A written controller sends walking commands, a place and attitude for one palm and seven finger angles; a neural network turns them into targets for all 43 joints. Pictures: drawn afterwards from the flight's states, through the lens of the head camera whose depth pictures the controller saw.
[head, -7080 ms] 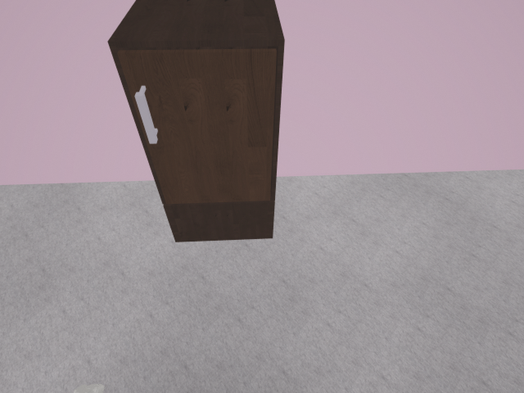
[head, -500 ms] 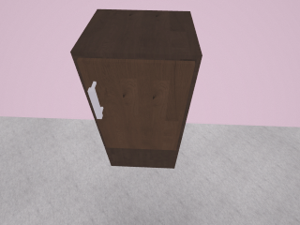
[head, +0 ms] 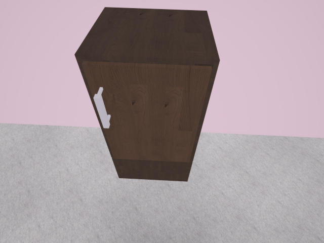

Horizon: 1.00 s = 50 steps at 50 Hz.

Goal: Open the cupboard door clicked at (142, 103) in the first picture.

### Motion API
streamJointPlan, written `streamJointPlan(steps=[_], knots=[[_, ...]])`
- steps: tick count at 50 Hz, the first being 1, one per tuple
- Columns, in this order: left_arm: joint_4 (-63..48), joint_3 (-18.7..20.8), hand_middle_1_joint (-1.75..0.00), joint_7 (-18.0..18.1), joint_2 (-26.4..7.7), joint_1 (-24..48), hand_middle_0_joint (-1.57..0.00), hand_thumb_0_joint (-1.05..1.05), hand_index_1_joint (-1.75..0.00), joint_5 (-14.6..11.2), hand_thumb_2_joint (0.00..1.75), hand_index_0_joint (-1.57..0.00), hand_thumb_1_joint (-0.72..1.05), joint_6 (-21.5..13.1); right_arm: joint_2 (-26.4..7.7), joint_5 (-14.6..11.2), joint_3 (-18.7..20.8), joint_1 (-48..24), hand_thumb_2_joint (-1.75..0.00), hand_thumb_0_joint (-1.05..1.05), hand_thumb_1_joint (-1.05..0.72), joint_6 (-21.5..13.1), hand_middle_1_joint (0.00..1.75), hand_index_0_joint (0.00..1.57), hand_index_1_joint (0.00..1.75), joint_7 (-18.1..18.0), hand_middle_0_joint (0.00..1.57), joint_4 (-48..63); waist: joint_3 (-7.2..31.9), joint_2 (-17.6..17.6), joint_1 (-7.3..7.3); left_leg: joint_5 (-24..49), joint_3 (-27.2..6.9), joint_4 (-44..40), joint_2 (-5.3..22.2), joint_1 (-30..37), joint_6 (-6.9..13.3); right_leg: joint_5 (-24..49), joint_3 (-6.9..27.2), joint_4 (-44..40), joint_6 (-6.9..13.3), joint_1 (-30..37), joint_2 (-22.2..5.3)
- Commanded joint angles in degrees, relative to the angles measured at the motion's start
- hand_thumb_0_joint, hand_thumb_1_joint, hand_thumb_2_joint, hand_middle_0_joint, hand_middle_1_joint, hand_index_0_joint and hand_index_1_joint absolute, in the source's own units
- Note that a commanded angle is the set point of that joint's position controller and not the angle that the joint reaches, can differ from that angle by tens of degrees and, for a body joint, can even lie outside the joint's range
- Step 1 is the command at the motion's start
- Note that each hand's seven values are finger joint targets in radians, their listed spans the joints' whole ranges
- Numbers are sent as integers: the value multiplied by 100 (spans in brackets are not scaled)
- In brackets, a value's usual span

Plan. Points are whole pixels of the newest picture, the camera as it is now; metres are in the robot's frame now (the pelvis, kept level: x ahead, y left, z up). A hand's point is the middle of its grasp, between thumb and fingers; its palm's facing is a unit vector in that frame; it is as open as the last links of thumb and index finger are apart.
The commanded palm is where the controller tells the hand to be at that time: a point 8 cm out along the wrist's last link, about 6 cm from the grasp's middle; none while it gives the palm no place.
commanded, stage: raise the hand with hooked fingers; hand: left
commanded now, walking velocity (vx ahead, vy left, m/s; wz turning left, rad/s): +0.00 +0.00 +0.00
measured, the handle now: (103, 108) +0.56 +0.26 -0.05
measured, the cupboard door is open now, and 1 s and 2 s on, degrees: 0 0 0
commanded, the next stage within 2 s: none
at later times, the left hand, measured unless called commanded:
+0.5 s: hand (96, 238) +0.15 +0.17 -0.07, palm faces -0.02 -1.00 +0.03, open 8.7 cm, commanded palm +0.13 +0.24 -0.06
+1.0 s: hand (71, 218) +0.18 +0.24 -0.05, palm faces +0.01 -1.00 -0.07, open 11.8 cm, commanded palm +0.16 +0.30 -0.05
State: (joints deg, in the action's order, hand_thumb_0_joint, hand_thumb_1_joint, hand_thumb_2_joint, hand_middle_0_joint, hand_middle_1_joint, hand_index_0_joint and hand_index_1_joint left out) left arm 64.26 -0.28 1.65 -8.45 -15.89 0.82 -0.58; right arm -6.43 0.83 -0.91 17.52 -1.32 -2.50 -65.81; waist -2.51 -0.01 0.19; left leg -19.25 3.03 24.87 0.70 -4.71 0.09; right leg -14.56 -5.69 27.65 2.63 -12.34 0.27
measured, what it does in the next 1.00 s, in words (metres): lowers itself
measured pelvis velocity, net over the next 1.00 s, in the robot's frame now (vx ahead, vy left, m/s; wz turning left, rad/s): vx -0.06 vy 0.03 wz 0.01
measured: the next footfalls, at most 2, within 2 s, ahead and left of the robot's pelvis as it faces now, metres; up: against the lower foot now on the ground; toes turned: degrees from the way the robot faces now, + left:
none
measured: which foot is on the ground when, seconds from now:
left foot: down 0.00-1.00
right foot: down 0.00-1.00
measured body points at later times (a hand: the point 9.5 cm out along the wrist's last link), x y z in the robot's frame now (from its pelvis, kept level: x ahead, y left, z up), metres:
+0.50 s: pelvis -0.05 +0.00 -0.09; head +0.00 +0.02 +0.35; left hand +0.14 +0.23 -0.07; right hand +0.20 -0.26 -0.10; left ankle -0.06 +0.11 -0.74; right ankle +0.01 -0.09 -0.74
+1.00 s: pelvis -0.06 +0.03 -0.09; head +0.02 +0.04 +0.35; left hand +0.18 +0.29 -0.05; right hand +0.08 -0.22 -0.17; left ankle -0.06 +0.11 -0.74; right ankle +0.00 -0.09 -0.74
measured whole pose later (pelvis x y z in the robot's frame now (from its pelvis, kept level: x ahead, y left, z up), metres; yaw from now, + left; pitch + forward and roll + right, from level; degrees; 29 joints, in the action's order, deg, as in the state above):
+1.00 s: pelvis -0.06 +0.03 -0.09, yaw +1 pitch +17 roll -2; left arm 6.1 14.5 -17.6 -16.2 -15.8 -16.5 -22.0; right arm -14.6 -1.1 -0.8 17.3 -12.3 -2.5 -31.2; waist 7.6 -0.8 -1.8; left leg -32.7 1.7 67.2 0.5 -51.1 2.6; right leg -23.4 -6.6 62.3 1.5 -55.4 -2.5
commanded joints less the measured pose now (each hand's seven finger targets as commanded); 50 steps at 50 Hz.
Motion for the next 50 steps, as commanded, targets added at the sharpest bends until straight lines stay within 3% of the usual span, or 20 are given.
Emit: streamJointPlan(steps=[1,2,3,4,5,6,7,8,10,11,13,16,17,22,25,27,31,36,41,50], knots=[[-159,96,-30,27,-421,-343,-20,0,-30,-28,90,-20,90,-91,-486,-10,80,544,-90,0,-90,-65,30,20,30,-16,20,63,-269,35,9,1102,-442,-507,542,-718,191,1253,748,-417,91,378,-702],[-172,101,-30,27,-411,-351,-20,0,-30,-29,90,-20,90,-90,-493,-5,83,555,-90,0,-90,-72,30,20,30,-15,20,64,-205,-44,14,1127,-443,-503,542,-704,196,1235,750,-402,90,395,-698],[136,144,-30,290,-676,-986,-20,0,-30,7,90,-20,90,-208,-763,-86,165,-229,-90,0,-90,-109,30,20,30,32,20,480,-35,39,309,1760,-83,816,556,-956,10,4389,1051,-187,-123,473,-1033],[-8818,415,-32,211,-1748,3418,-20,0,-32,-1244,89,-20,88,-1440,-1881,-338,222,-152,-90,0,-90,-1098,30,20,30,-180,20,2611,2753,-1295,-448,2527,-316,-7,-64,150,158,3144,942,171,-4,1077,-561],[-7372,538,-33,527,-1432,1102,-20,0,-33,-715,88,-20,85,-1104,-1311,-227,168,-608,-90,0,-90,-1570,30,20,30,-342,20,2274,2750,-1911,9,3300,-211,-18,76,308,133,1846,757,308,120,886,-236],[-6261,-13,-34,686,-214,-465,-21,0,-34,-881,87,-21,83,-307,-1042,-369,275,-565,-90,0,-90,-1728,30,20,30,-316,20,2308,1453,-1150,-123,3115,-403,-92,166,-385,-80,789,384,320,18,30,-139],[-5998,-408,-36,505,380,-387,-21,0,-36,-1001,86,-21,81,-270,-1210,-374,258,-458,-90,0,-90,-1747,30,20,30,-314,20,2110,571,-78,-234,2544,-437,114,175,-856,32,874,163,187,-96,-453,-136],[-6311,-101,-37,395,-43,193,-21,0,-37,-1079,85,-21,78,-571,-1470,-339,355,-622,-90,0,-90,-1847,30,20,30,-277,20,2467,76,714,-394,1812,-610,378,73,-1322,149,806,167,165,-155,-845,-140],[-5876,297,-40,30,-213,-211,-21,0,-40,-1003,83,-21,74,-1275,-1583,-115,498,-434,-90,0,-90,-1953,30,20,30,-198,20,2776,556,1495,-398,1077,-507,1055,-90,-1988,187,120,126,500,-228,-1449,-172],[-5504,381,-42,-234,-105,-841,-21,0,-42,-1037,82,-21,71,-1616,-1542,-115,533,-504,-90,0,-90,-2009,30,20,30,-82,20,3022,613,1042,-117,904,-438,1318,-172,-2333,106,-78,216,785,-178,-1541,-227],[-5279,553,-45,-852,62,-1640,-22,0,-45,-1243,80,-22,67,-2461,-1454,-84,596,-712,-90,0,-90,-2036,30,20,30,99,20,3447,976,1292,210,541,-303,1872,-225,-3159,3,-278,277,1446,-127,-1724,-218],[-5214,1266,-50,-1999,-563,-1706,-22,0,-50,-1539,77,-22,60,-3741,-1554,-88,701,-875,-90,0,-90,-1923,30,20,30,378,20,3930,1330,398,348,252,-178,2849,-365,-4123,-127,-136,791,2281,35,-1947,-321],[-5305,1498,-51,-2169,-773,-1654,-22,0,-51,-1579,76,-22,57,-3860,-1575,-113,727,-980,-90,0,-90,-1829,30,20,30,401,20,4140,1589,538,437,171,-106,3047,-377,-4482,-74,-235,893,2434,24,-1963,-352],[-6900,1406,-58,-2009,-1008,-498,-23,0,-58,-1727,71,-23,46,-2987,-1561,-244,655,-1109,-90,0,-90,-1352,30,20,30,257,20,5073,2020,31,313,-447,-87,3340,-370,-4854,92,-1483,1230,2383,-38,-2324,-274],[-7975,1307,-63,-1567,-999,-16,-24,0,-63,-1525,68,-24,39,-3055,-1444,-184,579,-732,-90,0,-90,-1260,30,20,30,163,20,5036,2298,-524,28,-44,-288,3435,-199,-4421,143,-715,865,2740,-49,-2644,-135],[-8373,1279,-66,-1481,-1136,485,-24,0,-66,-1449,66,-24,34,-3183,-1467,-133,505,-611,-90,0,-90,-1226,30,20,30,86,20,4924,2457,-294,-195,20,-388,3659,-114,-4484,177,-608,844,2864,-77,-2775,-77],[-7786,1022,-72,-1821,-1154,776,-25,0,-72,-1490,62,-25,25,-3079,-1557,-149,328,-620,-90,0,-90,-1361,30,20,30,-19,20,4603,2126,-530,-427,-254,-531,3776,-81,-4643,167,-986,677,2878,-68,-3242,-17],[-6839,1575,-80,-2202,-1405,116,-25,0,-80,-1783,57,-25,13,-2207,-1550,-271,290,-725,-90,0,-90,-1427,30,20,30,-72,20,4552,2542,-51,-50,-220,-580,3392,-141,-4778,135,-1077,543,2708,-119,-2568,-27],[-7082,2007,-87,-1987,-1551,9,-26,0,-87,-1953,52,-26,1,-2054,-1434,-234,286,-809,-90,0,-90,-1444,30,20,30,-57,20,4557,2649,7,164,226,-600,3109,-145,-4647,103,-668,409,2718,-96,-2211,-50],[-6811,1922,-100,-1996,-1603,436,-28,0,-100,-1846,43,-28,-20,-2676,-1687,-234,366,-457,-90,0,-90,-1534,30,20,30,-41,20,4458,2268,-199,-70,-193,-590,2933,-133,-4439,62,-1102,259,2690,-92,-2845,-76]])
